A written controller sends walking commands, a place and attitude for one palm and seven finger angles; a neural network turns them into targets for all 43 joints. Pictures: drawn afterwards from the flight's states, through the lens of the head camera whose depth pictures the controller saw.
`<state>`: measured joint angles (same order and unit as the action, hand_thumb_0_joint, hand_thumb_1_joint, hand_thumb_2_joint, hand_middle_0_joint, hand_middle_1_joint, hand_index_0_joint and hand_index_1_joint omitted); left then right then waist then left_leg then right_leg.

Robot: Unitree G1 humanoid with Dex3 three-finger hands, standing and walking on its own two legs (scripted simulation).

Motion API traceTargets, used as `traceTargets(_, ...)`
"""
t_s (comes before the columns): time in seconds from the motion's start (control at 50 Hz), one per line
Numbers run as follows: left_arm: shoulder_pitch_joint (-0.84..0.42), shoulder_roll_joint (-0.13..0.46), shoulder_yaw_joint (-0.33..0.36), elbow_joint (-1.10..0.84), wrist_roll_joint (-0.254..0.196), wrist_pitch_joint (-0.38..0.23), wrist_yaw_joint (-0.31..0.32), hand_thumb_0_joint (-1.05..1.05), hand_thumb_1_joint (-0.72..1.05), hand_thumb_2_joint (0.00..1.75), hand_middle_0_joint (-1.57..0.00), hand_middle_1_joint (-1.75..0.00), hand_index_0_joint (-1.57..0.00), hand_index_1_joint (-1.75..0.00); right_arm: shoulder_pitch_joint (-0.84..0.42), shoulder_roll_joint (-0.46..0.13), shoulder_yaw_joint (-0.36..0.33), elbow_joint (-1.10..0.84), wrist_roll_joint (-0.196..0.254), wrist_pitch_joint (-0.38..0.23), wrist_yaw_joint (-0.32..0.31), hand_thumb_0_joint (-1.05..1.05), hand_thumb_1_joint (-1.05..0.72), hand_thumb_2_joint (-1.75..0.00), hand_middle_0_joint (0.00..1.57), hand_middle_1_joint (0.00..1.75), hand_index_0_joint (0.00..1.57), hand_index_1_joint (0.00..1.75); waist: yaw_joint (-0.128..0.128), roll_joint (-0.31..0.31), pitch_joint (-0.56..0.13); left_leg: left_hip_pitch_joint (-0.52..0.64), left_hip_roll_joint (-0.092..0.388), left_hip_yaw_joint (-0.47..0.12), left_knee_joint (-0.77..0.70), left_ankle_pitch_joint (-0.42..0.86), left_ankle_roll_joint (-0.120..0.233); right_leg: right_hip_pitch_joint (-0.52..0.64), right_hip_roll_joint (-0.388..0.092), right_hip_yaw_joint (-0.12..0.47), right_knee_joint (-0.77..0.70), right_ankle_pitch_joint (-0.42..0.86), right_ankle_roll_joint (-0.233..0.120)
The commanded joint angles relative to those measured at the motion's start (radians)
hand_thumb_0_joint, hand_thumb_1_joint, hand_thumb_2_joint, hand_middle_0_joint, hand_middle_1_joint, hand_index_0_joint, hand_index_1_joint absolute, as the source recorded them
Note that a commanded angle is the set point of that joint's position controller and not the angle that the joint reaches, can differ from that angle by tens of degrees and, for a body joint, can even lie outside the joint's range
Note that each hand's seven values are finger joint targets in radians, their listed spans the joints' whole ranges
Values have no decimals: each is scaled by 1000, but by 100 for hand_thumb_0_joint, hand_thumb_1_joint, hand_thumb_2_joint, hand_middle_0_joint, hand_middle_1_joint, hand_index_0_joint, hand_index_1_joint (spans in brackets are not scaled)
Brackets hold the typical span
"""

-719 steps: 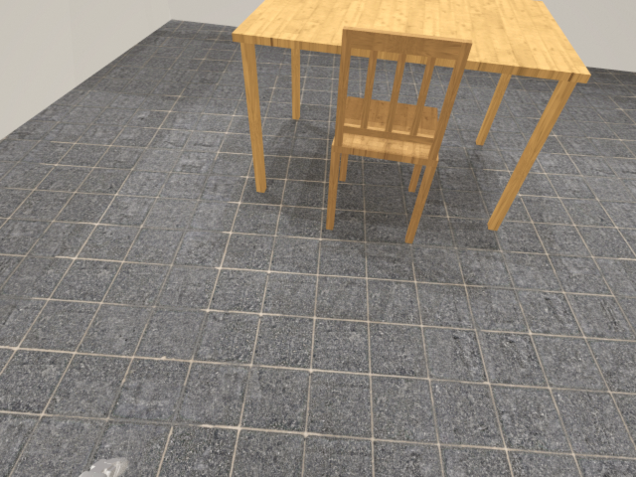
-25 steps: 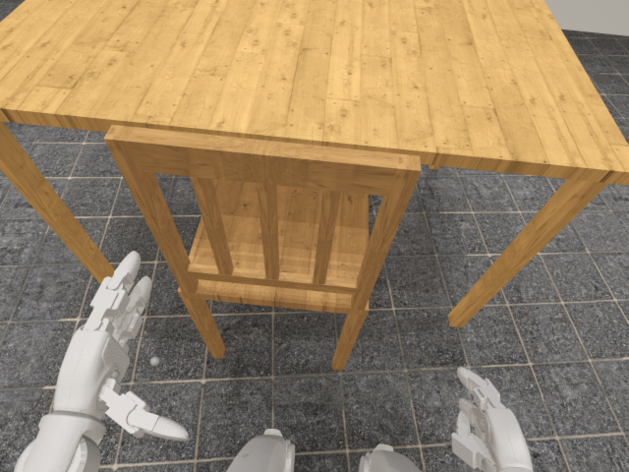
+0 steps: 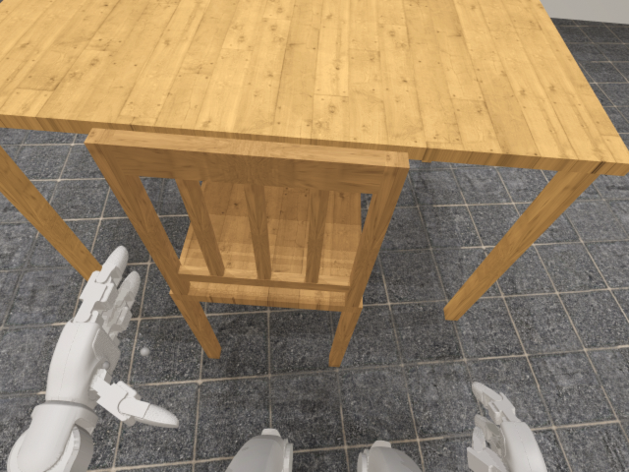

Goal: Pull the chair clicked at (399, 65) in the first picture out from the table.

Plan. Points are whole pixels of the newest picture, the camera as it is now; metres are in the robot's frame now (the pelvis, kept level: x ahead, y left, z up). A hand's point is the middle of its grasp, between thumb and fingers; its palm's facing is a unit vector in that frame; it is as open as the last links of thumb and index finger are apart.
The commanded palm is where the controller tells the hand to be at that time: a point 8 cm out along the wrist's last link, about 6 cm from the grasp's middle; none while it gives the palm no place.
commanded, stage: raise the hand toward the chair's back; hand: left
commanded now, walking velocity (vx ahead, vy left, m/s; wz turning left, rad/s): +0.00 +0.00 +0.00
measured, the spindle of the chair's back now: (260, 235) +0.45 +0.11 -0.03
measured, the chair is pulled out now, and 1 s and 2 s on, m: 0.00 0.00 0.00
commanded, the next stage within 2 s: aim the fingers beside a spindle in 0.08 s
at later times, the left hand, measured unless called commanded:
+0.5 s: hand (179, 336) +0.26 +0.18 +0.03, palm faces +0.01 -1.00 -0.05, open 16.9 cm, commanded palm +0.24 +0.23 +0.03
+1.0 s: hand (212, 339) +0.27 +0.14 +0.00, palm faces -0.02 -1.00 -0.02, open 16.9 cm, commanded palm +0.25 +0.20 +0.01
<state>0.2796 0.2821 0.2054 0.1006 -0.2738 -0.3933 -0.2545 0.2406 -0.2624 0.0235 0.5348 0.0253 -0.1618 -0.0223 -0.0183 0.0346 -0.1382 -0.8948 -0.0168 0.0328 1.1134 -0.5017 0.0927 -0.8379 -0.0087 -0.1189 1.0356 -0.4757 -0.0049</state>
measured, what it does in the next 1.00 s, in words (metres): stands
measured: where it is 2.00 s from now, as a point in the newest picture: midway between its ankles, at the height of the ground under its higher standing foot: outside the picture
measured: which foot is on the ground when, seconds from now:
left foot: down 0.00-1.00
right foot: down 0.00-1.00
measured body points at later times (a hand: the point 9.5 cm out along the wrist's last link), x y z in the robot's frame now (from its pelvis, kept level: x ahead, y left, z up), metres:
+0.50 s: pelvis +0.01 -0.03 +0.00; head +0.09 -0.01 +0.44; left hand +0.26 +0.23 +0.04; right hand +0.18 -0.27 -0.09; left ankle +0.02 +0.05 -0.66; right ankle +0.02 -0.12 -0.66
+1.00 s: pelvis +0.00 -0.03 -0.02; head +0.09 -0.02 +0.42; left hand +0.27 +0.20 +0.01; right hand +0.18 -0.27 -0.11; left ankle +0.02 +0.05 -0.66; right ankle +0.02 -0.12 -0.66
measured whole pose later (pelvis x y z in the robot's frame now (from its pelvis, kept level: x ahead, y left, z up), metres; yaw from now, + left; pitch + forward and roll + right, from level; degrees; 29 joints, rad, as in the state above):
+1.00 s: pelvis +0.00 -0.03 -0.02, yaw +0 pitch +20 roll -3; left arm 0.19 0.22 0.12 0.18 -0.24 -0.43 -0.20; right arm 0.21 -0.25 0.02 0.54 0.01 -0.12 -0.01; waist -0.02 0.04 -0.17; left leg -1.01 0.00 0.03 1.21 -0.54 0.06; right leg -0.97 0.01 -0.13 1.16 -0.53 -0.05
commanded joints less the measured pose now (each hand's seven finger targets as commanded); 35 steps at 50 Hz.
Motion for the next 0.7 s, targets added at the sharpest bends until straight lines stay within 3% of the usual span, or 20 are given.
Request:
traceTargets(0.0,-43,159,81,-282,-24,-53,-17,0,-50,30,-6,-8,-6,-8,-22,-148,-71,-153,8,-61,-24,0,-90,-90,20,30,20,30,7,60,-288,296,49,-156,-226,339,-112,110,27,37,-119,149,-26)
traceTargets(0.04,-39,155,95,-306,-32,-74,0,0,-50,30,-6,-8,-6,-8,-22,-135,-69,-146,4,-64,-26,0,-90,-90,20,30,20,30,8,49,-290,297,48,-147,-216,371,-108,122,26,37,-118,175,-25)
traceTargets(0.1,-41,146,103,-266,-28,-104,29,0,-50,30,-6,-8,-6,-8,-29,-129,-65,-123,-2,-64,-25,0,-90,-90,20,30,20,30,0,48,-228,249,43,-133,-197,335,-101,91,28,37,-110,164,-27)
traceTargets(0.14,-39,113,78,-202,-22,-102,25,0,-50,30,-6,-8,-6,-8,-33,-129,-62,-119,-3,-60,-21,0,-90,-90,20,30,20,30,-10,48,-193,215,40,-130,-192,289,-98,69,25,35,-105,142,-26)
traceTargets(0.2,-30,94,50,-121,-18,-75,-8,0,-50,30,-6,-8,-6,-8,-34,-139,-64,-123,4,-54,-23,0,-90,-90,20,30,20,30,-22,-1,-168,160,33,-115,-177,222,-82,71,25,48,-118,124,-24)
traceTargets(0.26,-98,97,21,-161,-23,-57,-43,0,-50,30,-6,-8,-6,-8,-33,-145,-63,-140,8,-56,-28,0,-90,-90,20,30,20,30,-27,19,-223,169,29,-107,-164,229,-73,99,18,62,-118,150,-21)
traceTargets(0.32,-124,154,85,-208,-31,-75,-32,0,-50,30,-6,-8,-6,-8,-26,-138,-63,-135,4,-58,-37,0,-90,-90,20,30,20,30,-11,4,-284,167,27,-96,-147,270,-65,158,18,80,-115,197,-21)
traceTargets(0.4,-97,190,146,-224,-35,-123,3,0,-50,30,-6,-8,-6,-8,-36,-121,-65,-114,-3,-61,-31,0,-90,-90,20,30,20,30,14,50,-308,170,27,-86,-130,340,-67,178,19,86,-94,263,-25)
traceTargets(0.46,-60,125,96,-174,-33,-122,4,0,-50,30,-6,-8,-6,-8,-44,-117,-64,-111,-4,-55,-18,0,-90,-90,20,30,20,30,5,64,-274,156,26,-81,-130,336,-71,158,17,79,-85,268,-23)
traceTargets(0.52,-38,72,35,-95,-24,-84,-16,0,-50,30,-6,-8,-6,-8,-38,-126,-69,-112,2,-43,-13,0,-90,-90,20,30,20,30,-20,4,-243,117,26,-77,-114,318,-64,142,16,83,-87,278,-15)
traceTargets(0.58,-58,61,4,-125,-24,-77,-29,0,-50,30,-6,-8,-6,-8,-36,-134,-74,-126,5,-42,-14,0,-90,-90,20,30,20,30,-25,3,-255,123,27,-83,-113,302,-63,129,14,80,-83,261,-15)
traceTargets(0.6,-60,72,12,-134,-23,-80,-23,0,-50,30,-6,-8,-6,-8,-37,-134,-75,-125,4,-42,-17,0,-90,-90,20,30,20,30,-25,-27,-263,113,29,-83,-104,306,-59,139,15,88,-82,268,-14)
traceTargets(0.68,-143,98,23,-222,-10,-137,28,0,-50,30,-6,-8,-6,-8,-35,-127,-73,-123,-7,-50,-18,0,-90,-90,20,30,20,30,-19,9,-294,124,29,-86,-96,288,-62,113,13,89,-64,230,-17)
